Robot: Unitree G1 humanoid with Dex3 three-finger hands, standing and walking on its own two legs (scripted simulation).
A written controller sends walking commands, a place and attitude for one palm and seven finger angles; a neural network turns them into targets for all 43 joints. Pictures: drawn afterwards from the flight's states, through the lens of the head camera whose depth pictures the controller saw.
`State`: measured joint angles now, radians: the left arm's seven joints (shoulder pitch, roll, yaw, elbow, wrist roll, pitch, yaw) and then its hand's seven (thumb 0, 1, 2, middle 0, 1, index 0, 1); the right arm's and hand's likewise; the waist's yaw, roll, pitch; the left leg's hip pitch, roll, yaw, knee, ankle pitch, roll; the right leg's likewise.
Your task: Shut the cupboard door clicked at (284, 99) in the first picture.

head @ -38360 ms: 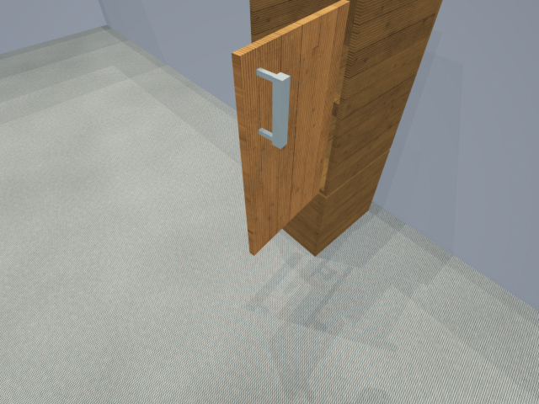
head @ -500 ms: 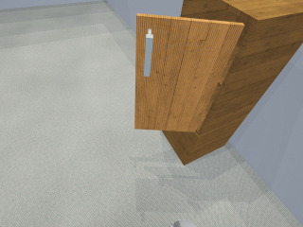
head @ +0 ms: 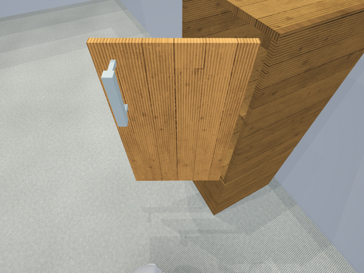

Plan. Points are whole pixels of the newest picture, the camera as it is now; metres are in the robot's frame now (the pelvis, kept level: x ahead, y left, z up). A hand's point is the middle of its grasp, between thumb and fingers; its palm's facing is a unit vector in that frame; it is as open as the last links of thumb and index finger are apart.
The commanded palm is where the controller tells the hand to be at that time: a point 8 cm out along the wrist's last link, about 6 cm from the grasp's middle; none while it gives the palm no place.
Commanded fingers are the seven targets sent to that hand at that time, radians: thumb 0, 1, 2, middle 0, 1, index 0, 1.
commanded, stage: come to a stop and stand still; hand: left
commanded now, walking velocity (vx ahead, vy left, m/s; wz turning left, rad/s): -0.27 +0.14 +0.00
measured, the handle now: (118, 95) +0.45 +0.17 +0.14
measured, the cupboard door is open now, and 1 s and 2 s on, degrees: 62 62 62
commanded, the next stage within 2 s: look again from close up in 1.06 s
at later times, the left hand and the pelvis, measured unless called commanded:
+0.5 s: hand out of the picture +0.06 +0.22 -0.18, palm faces +0.00 -0.97 -0.25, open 7.4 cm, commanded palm none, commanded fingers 0.00 0.90 0.90 -0.20 -0.30 -0.20 -0.30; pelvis -0.01 +0.01 +0.00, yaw -1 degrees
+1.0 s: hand out of the picture -0.03 +0.14 -0.18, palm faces +0.01 -0.99 -0.16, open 7.3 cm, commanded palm none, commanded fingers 0.00 0.90 0.90 -0.20 -0.30 -0.20 -0.30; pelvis -0.04 -0.03 +0.00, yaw +0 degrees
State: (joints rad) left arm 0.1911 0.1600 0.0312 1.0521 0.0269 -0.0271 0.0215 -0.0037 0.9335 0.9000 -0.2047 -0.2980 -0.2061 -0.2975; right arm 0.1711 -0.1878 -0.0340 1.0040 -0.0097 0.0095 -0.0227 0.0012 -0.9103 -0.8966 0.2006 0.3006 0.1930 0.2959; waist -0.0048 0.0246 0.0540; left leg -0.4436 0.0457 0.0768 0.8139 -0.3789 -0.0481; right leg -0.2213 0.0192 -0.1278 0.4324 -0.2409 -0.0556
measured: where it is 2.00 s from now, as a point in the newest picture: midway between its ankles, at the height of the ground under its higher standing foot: outside the picture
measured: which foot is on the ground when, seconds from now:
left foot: up 0.00-0.12, down 0.14-1.00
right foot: down 0.00-0.18, up 0.20-0.58, down 0.60-1.00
